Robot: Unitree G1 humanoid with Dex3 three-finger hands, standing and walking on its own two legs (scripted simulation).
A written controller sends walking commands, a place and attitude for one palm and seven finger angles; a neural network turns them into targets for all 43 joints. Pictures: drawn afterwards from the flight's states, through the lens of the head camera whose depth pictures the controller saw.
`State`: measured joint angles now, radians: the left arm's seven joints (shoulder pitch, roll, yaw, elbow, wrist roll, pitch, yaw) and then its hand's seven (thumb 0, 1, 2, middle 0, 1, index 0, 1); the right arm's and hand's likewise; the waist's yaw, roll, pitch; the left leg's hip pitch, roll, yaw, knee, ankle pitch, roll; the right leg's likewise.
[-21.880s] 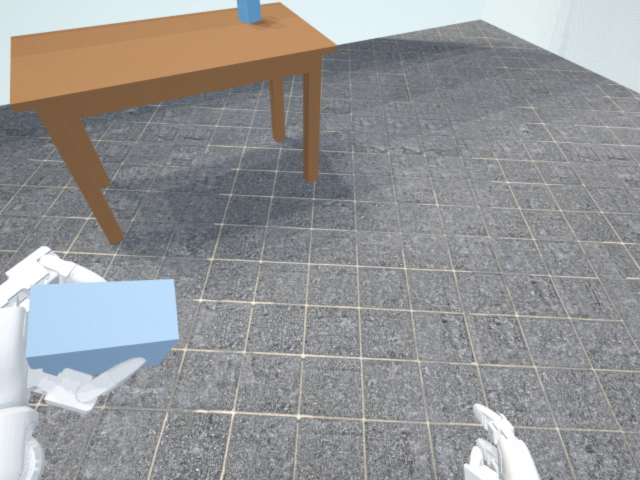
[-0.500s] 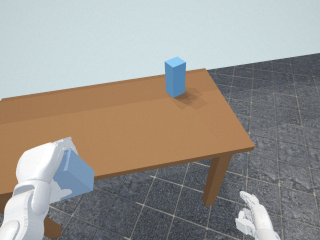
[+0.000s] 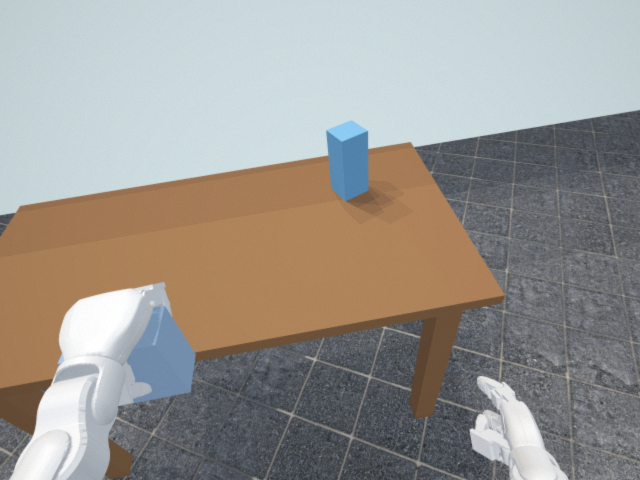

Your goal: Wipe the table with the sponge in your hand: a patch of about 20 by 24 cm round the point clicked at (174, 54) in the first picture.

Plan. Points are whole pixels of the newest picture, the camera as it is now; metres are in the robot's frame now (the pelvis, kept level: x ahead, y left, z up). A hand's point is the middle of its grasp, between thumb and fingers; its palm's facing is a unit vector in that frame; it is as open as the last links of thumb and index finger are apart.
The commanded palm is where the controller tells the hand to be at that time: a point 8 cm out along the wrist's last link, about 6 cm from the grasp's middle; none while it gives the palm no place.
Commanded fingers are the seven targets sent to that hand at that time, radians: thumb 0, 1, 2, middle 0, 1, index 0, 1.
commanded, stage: turn the palm down, sponge in hand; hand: left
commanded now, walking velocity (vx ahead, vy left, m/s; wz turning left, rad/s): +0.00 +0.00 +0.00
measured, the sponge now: (140, 365) +0.21 +0.28 +0.04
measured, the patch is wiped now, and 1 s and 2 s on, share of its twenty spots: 0.00 0.00 0.00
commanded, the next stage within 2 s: move the sponge above the wiping area in 0.22 s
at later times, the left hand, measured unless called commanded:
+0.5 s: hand (136, 342) +0.22 +0.28 +0.07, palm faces -0.02 -0.05 -1.00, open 9.9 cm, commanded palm +0.20 +0.28 +0.14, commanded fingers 0.00 0.10 1.30 -1.20 -1.60 -1.20 -1.60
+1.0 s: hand (128, 319) +0.26 +0.32 +0.06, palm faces -0.03 -0.03 -1.00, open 9.9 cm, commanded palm +0.24 +0.32 +0.12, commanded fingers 0.00 0.10 1.30 -1.20 -1.60 -1.20 -1.60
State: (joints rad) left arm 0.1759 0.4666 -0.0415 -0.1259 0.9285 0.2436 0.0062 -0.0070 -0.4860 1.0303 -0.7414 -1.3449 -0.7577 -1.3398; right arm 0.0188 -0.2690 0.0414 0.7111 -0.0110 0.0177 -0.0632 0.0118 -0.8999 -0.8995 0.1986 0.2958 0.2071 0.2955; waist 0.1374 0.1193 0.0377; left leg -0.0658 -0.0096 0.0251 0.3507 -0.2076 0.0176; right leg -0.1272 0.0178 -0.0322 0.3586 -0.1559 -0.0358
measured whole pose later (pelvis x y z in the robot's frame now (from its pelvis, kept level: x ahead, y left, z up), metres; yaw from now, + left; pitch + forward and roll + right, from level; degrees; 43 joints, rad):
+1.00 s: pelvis +0.00 +0.02 +0.00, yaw +0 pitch -1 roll +0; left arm -0.02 0.47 -0.01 0.17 0.97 0.19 0.09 -0.01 -0.49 1.03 -0.74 -1.35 -0.76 -1.34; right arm 0.05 -0.26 0.01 0.76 0.02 0.01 -0.08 0.01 -0.90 -0.90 0.20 0.30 0.21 0.30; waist 0.11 0.09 0.01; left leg -0.14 -0.03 0.04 0.37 -0.21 0.04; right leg -0.20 0.00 -0.01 0.37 -0.15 -0.02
